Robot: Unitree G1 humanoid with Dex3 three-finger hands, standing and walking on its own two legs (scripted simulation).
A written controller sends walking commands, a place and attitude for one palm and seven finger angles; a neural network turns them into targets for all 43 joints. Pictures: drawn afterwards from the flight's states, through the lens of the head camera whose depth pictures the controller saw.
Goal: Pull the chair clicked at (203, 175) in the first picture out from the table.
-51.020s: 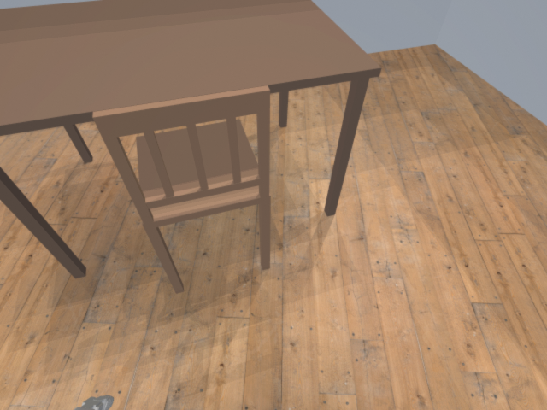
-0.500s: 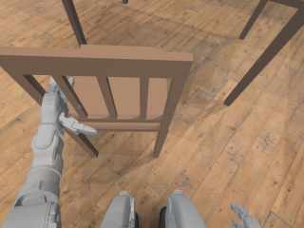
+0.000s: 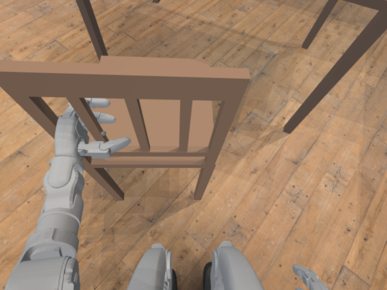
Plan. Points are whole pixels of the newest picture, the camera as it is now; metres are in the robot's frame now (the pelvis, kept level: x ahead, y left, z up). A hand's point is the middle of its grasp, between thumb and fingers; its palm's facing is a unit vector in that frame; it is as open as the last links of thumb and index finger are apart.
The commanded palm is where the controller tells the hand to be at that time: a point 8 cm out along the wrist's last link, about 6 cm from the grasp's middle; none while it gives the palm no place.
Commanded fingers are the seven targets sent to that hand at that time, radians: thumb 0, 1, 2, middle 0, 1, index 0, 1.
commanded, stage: hook a spindle and tug to test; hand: left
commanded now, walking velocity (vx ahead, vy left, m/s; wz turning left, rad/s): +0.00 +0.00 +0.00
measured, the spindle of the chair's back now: (139, 127) +0.44 +0.12 +0.00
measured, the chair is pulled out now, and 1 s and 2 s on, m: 0.42 0.46 0.54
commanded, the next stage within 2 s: step backward, pulling the chair out in 0.86 s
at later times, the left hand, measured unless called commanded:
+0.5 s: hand (103, 136) +0.41 +0.19 +0.01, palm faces +0.02 -1.00 -0.02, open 4.9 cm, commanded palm +0.37 +0.23 +0.02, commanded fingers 0.00 0.90 0.90 -0.50 -1.45 -0.50 -1.45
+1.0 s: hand (104, 151) +0.38 +0.18 +0.01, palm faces +0.03 -1.00 -0.05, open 5.0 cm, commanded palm +0.36 +0.23 +0.02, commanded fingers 0.00 0.90 0.90 -0.50 -1.45 -0.50 -1.45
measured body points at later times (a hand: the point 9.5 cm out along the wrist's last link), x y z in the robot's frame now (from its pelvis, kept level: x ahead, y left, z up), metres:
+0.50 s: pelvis +0.01 +0.00 +0.01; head +0.15 +0.02 +0.43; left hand +0.41 +0.24 +0.02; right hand +0.12 -0.26 -0.11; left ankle +0.01 +0.06 -0.63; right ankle +0.03 -0.11 -0.63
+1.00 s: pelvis +0.02 +0.00 +0.01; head +0.15 +0.02 +0.44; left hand +0.37 +0.23 +0.02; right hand +0.15 -0.25 -0.11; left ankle +0.01 +0.06 -0.63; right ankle +0.03 -0.11 -0.63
